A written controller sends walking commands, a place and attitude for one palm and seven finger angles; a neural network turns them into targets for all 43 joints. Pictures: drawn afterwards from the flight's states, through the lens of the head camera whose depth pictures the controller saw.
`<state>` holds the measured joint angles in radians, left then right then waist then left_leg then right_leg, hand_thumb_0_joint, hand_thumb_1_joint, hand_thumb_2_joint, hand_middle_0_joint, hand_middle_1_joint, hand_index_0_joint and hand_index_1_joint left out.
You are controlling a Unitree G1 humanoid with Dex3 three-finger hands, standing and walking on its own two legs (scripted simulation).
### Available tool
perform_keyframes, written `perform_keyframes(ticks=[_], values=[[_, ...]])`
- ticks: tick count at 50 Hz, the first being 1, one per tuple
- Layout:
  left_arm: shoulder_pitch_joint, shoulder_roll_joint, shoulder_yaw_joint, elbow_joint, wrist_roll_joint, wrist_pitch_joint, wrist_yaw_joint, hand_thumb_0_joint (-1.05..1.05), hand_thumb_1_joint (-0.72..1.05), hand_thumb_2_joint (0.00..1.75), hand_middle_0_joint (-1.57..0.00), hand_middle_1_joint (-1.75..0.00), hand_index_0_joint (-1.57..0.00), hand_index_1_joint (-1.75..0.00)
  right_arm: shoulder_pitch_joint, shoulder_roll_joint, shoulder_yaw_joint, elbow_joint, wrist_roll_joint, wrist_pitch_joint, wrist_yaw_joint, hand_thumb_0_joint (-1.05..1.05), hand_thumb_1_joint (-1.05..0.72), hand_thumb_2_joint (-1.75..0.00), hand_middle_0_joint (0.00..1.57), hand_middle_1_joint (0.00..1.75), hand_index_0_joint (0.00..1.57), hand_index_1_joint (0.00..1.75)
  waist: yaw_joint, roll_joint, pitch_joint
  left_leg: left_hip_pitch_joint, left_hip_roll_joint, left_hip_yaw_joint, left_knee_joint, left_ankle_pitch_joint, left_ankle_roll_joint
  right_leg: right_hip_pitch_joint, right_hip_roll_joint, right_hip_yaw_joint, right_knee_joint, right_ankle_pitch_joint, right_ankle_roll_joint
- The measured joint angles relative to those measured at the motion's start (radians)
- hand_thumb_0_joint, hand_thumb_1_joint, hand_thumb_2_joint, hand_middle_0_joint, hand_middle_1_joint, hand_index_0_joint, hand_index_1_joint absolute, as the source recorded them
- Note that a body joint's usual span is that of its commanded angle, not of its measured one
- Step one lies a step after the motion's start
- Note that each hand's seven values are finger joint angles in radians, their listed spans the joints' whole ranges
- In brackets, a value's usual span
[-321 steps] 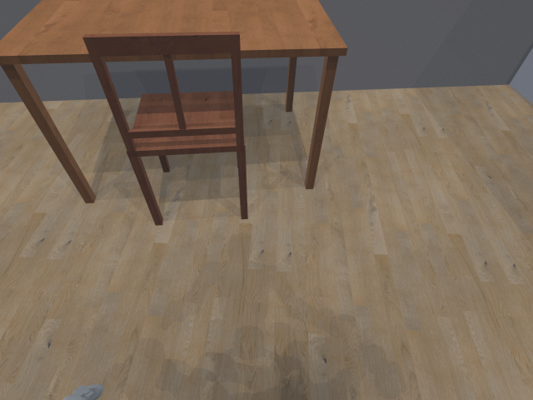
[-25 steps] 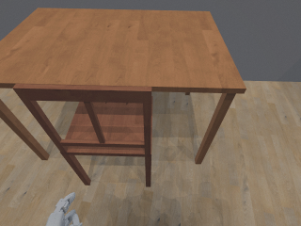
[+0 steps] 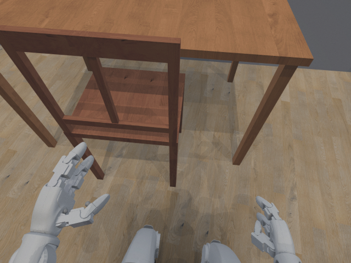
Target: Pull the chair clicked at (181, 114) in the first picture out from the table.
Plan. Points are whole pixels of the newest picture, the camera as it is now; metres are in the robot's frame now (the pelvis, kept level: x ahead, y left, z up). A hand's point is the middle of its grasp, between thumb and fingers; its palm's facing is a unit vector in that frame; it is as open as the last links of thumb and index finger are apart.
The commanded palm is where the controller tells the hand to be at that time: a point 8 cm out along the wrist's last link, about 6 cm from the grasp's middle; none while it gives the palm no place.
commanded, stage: raise the hand toward the chair's back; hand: left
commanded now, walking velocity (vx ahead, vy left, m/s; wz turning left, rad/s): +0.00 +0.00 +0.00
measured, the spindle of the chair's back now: (105, 93) +0.54 +0.27 +0.02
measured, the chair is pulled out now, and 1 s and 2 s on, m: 0.00 0.00 0.00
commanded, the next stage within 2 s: aim the fingers beside a spindle in 1.46 s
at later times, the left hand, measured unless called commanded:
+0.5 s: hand (84, 185) +0.25 +0.21 +0.06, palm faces +0.01 -1.00 -0.04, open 15.4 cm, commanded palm +0.23 +0.27 +0.07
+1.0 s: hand (76, 170) +0.27 +0.23 +0.08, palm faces +0.01 -1.00 -0.06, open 16.9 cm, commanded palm +0.25 +0.29 +0.08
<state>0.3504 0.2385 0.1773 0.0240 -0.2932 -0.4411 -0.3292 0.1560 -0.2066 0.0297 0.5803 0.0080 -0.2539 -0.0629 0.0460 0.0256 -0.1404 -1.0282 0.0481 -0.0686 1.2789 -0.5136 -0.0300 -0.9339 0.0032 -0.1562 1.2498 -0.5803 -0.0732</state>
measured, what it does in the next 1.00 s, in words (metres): stands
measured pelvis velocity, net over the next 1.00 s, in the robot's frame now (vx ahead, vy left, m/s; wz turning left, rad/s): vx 0.03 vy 0.03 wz -0.02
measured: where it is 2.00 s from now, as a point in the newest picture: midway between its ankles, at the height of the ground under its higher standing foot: outside the picture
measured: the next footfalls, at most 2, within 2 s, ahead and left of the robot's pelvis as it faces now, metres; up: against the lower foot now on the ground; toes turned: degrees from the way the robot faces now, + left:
none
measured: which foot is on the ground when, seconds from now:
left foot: down 0.00-1.00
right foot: down 0.00-1.00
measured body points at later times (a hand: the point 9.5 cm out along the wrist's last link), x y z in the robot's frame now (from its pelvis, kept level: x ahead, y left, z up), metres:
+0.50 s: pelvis +0.02 +0.02 +0.02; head +0.09 +0.03 +0.46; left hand +0.24 +0.27 +0.07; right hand +0.20 -0.23 -0.06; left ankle +0.06 +0.14 -0.63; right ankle +0.02 -0.08 -0.63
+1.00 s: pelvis +0.03 +0.03 +0.03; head +0.09 +0.04 +0.47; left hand +0.27 +0.29 +0.08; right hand +0.20 -0.21 -0.05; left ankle +0.06 +0.14 -0.63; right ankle +0.02 -0.08 -0.63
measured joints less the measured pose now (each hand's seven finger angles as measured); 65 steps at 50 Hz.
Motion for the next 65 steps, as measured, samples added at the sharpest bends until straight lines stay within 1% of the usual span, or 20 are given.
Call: perform_keyframes(ticks=[2,4,6,7,11,15,19,26,35,43,54,59,65], values=[[-0.037,0.007,0.005,0.022,-0.005,0.054,-0.017,0.01,0.31,0.64,-0.14,-0.21,-0.14,-0.20,0.016,0.016,0.008,0.020,0.003,0.008,-0.001,0.02,-0.90,-0.90,0.20,0.30,0.21,0.30,-0.012,0.010,0.003,0.002,0.002,0.004,-0.011,0.005,-0.002,-0.001,0.002,0.004,-0.010,0.007,0.001],[-0.052,0.007,0.014,0.035,-0.009,0.101,-0.013,0.01,0.26,0.62,-0.14,-0.20,-0.13,-0.20,0.037,0.027,0.007,0.035,0.003,0.015,0.000,0.02,-0.90,-0.90,0.20,0.30,0.21,0.30,-0.027,0.015,0.003,0.014,0.004,0.016,-0.031,0.011,-0.001,0.005,0.003,0.016,-0.025,0.014,0.005],[-0.051,0.001,0.027,0.042,-0.010,0.125,0.005,0.00,0.21,0.60,-0.14,-0.20,-0.13,-0.19,0.059,0.031,-0.001,0.045,0.002,0.020,0.002,0.02,-0.90,-0.90,0.20,0.30,0.21,0.30,-0.039,0.017,0.001,0.031,0.005,0.030,-0.053,0.015,0.002,0.014,0.003,0.029,-0.042,0.021,0.010],[-0.045,-0.004,0.032,0.042,-0.010,0.127,0.016,0.00,0.19,0.59,-0.13,-0.19,-0.13,-0.19,0.069,0.030,-0.007,0.049,0.001,0.021,0.004,0.02,-0.90,-0.90,0.20,0.30,0.21,0.30,-0.045,0.018,-0.001,0.040,0.005,0.036,-0.063,0.017,0.004,0.020,0.003,0.035,-0.051,0.024,0.013],[-0.015,-0.021,0.041,0.038,-0.003,0.090,0.052,0.00,0.10,0.55,-0.13,-0.18,-0.12,-0.17,0.096,0.008,-0.033,0.059,-0.002,0.023,0.007,0.02,-0.90,-0.90,0.20,0.30,0.21,0.30,-0.056,0.016,-0.007,0.063,0.002,0.057,-0.092,0.021,0.014,0.034,-0.001,0.055,-0.073,0.030,0.022],[0.004,-0.025,0.032,0.040,0.003,0.047,0.057,0.00,0.01,0.51,-0.12,-0.16,-0.11,-0.16,0.096,-0.023,-0.053,0.057,-0.001,0.022,0.005,0.02,-0.90,-0.90,0.20,0.30,0.21,0.30,-0.058,0.009,-0.008,0.063,-0.003,0.065,-0.095,0.018,0.022,0.033,-0.006,0.063,-0.075,0.029,0.030],[0.016,-0.022,0.019,0.030,0.010,0.029,0.063,0.00,-0.09,0.47,-0.11,-0.15,-0.10,-0.14,0.078,-0.045,-0.065,0.042,0.001,0.018,0.001,0.02,-0.90,-0.90,0.20,0.30,0.20,0.30,-0.058,0.002,-0.003,0.060,-0.008,0.065,-0.088,0.013,0.030,0.035,-0.010,0.062,-0.076,0.027,0.036],[0.011,-0.017,-0.001,-0.003,0.029,0.033,0.094,-0.01,-0.25,0.40,-0.09,-0.12,-0.08,-0.12,0.034,-0.040,-0.051,0.003,0.000,0.018,0.003,0.02,-0.91,-0.90,0.20,0.30,0.20,0.30,-0.054,-0.003,-0.001,0.069,-0.016,0.059,-0.094,0.012,0.038,0.054,-0.016,0.056,-0.093,0.030,0.046],[-0.015,-0.006,-0.002,-0.002,0.038,0.074,0.090,-0.01,-0.43,0.32,-0.07,-0.09,-0.07,-0.09,0.021,-0.008,-0.007,-0.036,-0.004,0.037,0.013,0.02,-0.90,-0.90,0.20,0.30,0.20,0.30,-0.044,0.006,-0.005,0.096,-0.021,0.055,-0.118,0.016,0.044,0.088,-0.019,0.052,-0.127,0.038,0.054],[-0.043,0.005,0.021,0.020,0.027,0.088,0.072,-0.01,-0.48,0.30,-0.07,-0.09,-0.06,-0.08,0.046,-0.012,0.005,-0.023,-0.004,0.045,0.014,0.02,-0.90,-0.90,0.20,0.30,0.21,0.30,-0.044,0.012,-0.004,0.107,-0.022,0.054,-0.126,0.015,0.047,0.102,-0.019,0.052,-0.141,0.040,0.057],[-0.067,0.015,0.045,0.049,0.010,0.091,0.063,-0.02,-0.50,0.30,-0.07,-0.08,-0.06,-0.08,0.078,-0.038,-0.016,0.002,0.002,0.041,0.009,0.02,-0.90,-0.90,0.20,0.30,0.21,0.30,-0.063,0.009,-0.002,0.128,-0.020,0.062,-0.151,0.022,0.047,0.117,-0.016,0.059,-0.164,0.048,0.058],[-0.063,0.010,0.042,0.059,0.012,0.081,0.068,-0.02,-0.50,0.30,-0.07,-0.08,-0.06,-0.08,0.082,-0.043,-0.024,0.003,0.003,0.040,0.013,0.02,-0.90,-0.90,0.20,0.30,0.21,0.30,-0.069,0.005,-0.005,0.133,-0.018,0.064,-0.157,0.023,0.046,0.120,-0.015,0.062,-0.168,0.050,0.057],[-0.058,0.007,0.037,0.057,0.021,0.067,0.078,-0.02,-0.50,0.30,-0.07,-0.08,-0.06,-0.08,0.074,-0.041,-0.025,-0.003,0.002,0.040,0.016,0.02,-0.90,-0.90,0.20,0.30,0.20,0.30,-0.069,0.004,-0.004,0.133,-0.018,0.064,-0.155,0.023,0.044,0.119,-0.014,0.062,-0.163,0.048,0.055]])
